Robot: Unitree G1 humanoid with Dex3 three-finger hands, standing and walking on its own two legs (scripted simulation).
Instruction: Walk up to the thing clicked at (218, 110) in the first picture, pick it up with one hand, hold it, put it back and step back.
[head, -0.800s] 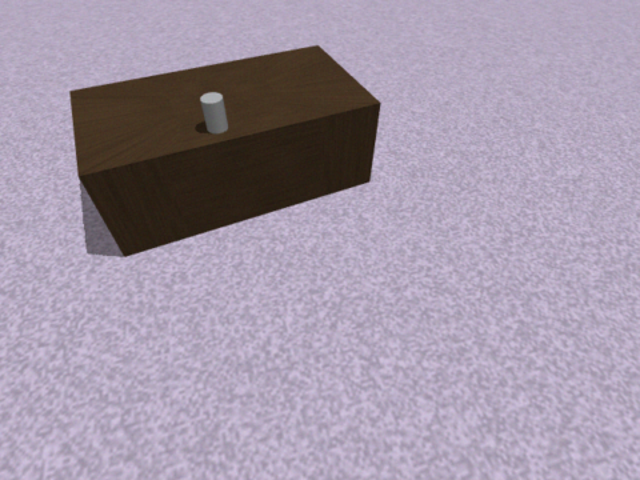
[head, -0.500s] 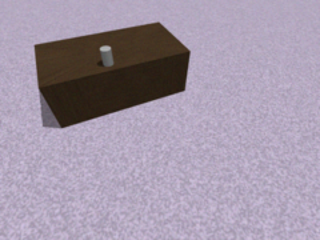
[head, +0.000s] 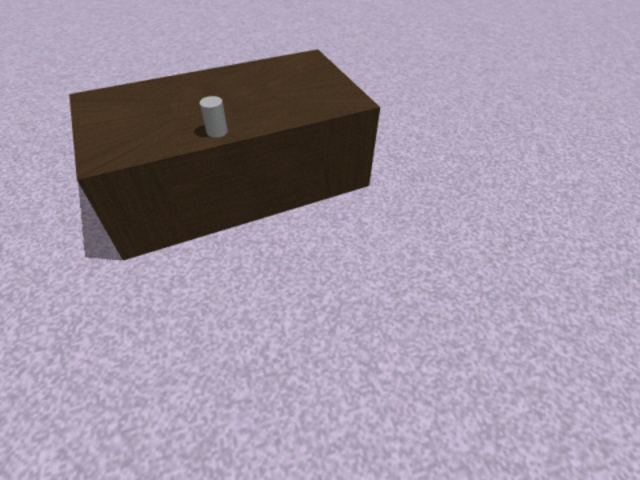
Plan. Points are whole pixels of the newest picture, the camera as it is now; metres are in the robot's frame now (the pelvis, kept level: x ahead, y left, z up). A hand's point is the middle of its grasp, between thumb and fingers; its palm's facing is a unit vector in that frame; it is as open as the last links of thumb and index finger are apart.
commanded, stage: stand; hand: right
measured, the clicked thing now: (214, 117) +1.36 +0.37 -0.30
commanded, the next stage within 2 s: walk up in 0.32 s
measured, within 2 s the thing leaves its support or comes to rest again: neither
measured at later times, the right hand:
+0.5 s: hand out of the picture +0.10 -0.25 -0.15, palm faces -0.15 +0.93 -0.34, open 7.4 cm
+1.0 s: hand (397, 391) +0.29 -0.12 -0.15, palm faces -0.28 +0.90 -0.33, open 7.4 cm
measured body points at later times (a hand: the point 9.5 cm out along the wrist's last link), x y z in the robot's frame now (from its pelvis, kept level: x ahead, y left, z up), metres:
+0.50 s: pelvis +0.02 +0.02 +0.00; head +0.02 +0.02 +0.45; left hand +0.05 +0.35 -0.12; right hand +0.11 -0.30 -0.12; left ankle +0.03 +0.16 -0.70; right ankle -0.01 -0.11 -0.75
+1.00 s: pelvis +0.19 +0.13 -0.01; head +0.20 +0.13 +0.44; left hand +0.19 +0.46 -0.12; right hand +0.31 -0.17 -0.13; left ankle +0.13 +0.24 -0.75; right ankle +0.34 +0.02 -0.72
